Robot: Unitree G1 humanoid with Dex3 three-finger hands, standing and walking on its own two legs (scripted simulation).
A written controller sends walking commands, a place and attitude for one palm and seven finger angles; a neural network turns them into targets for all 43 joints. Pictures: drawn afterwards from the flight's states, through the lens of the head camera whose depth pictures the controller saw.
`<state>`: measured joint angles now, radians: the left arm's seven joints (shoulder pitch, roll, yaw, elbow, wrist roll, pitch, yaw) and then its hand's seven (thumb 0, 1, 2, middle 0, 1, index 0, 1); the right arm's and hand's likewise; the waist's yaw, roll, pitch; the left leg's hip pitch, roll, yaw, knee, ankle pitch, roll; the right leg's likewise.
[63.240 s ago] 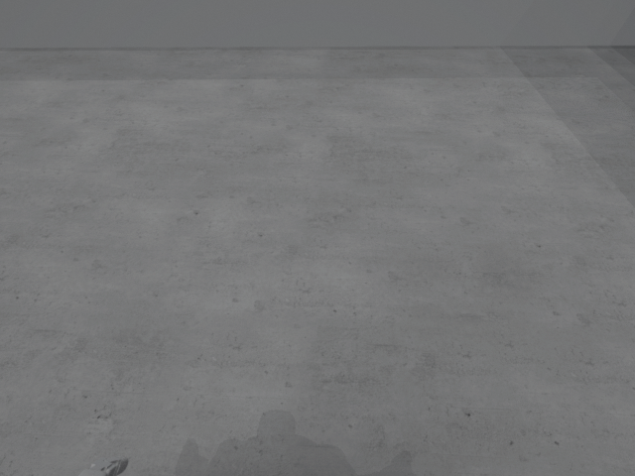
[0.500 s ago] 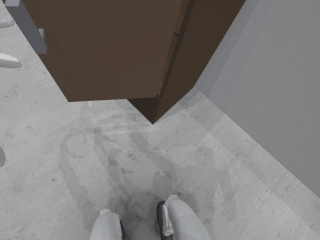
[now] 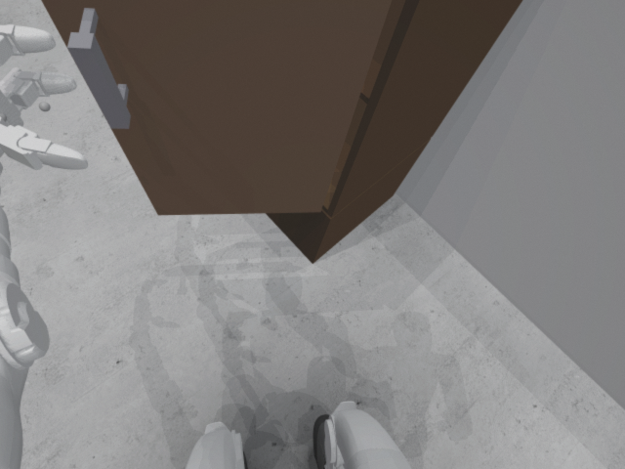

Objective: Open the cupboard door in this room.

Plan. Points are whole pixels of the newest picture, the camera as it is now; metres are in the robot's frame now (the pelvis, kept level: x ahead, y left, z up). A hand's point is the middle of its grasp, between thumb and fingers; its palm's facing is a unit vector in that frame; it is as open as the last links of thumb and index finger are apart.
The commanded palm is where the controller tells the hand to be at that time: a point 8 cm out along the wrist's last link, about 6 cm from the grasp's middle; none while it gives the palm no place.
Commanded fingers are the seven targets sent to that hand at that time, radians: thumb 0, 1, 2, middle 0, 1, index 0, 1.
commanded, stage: move the hooked fingers beside the handle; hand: left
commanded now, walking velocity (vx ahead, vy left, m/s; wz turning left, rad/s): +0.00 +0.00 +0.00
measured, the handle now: (105, 72) +0.57 +0.19 +0.08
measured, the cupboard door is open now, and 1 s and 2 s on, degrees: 52 52 52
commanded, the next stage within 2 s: slide the fingers in behind the handle in 0.20 s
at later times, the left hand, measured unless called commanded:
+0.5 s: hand (54, 108) +0.52 +0.24 +0.08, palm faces -0.06 -1.00 -0.02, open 14.0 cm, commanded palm +0.51 +0.28 +0.08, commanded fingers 0.00 -0.50 0.30 -0.30 -1.20 -0.30 -1.20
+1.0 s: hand (88, 106) +0.52 +0.21 +0.08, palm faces -0.05 -1.00 -0.01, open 14.0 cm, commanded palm +0.50 +0.25 +0.08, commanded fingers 0.00 -0.50 0.30 -0.30 -1.20 -0.30 -1.20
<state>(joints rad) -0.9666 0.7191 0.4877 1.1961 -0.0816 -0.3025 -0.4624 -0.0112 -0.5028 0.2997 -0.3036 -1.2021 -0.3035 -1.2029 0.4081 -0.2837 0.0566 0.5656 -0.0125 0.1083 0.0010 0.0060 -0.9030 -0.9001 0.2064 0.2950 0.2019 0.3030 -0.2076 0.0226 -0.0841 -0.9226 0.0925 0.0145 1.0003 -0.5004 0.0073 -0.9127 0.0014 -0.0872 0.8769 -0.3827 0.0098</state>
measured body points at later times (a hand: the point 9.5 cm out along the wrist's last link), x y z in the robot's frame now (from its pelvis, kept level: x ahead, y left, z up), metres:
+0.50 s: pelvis -0.02 -0.01 -0.01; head +0.15 +0.02 +0.41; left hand +0.52 +0.29 +0.09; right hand -0.04 -0.27 -0.10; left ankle -0.03 +0.11 -0.68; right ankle +0.01 -0.13 -0.68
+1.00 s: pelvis -0.01 +0.00 +0.00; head +0.14 +0.03 +0.42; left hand +0.52 +0.26 +0.09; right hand -0.03 -0.26 -0.10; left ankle -0.03 +0.11 -0.68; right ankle +0.01 -0.13 -0.68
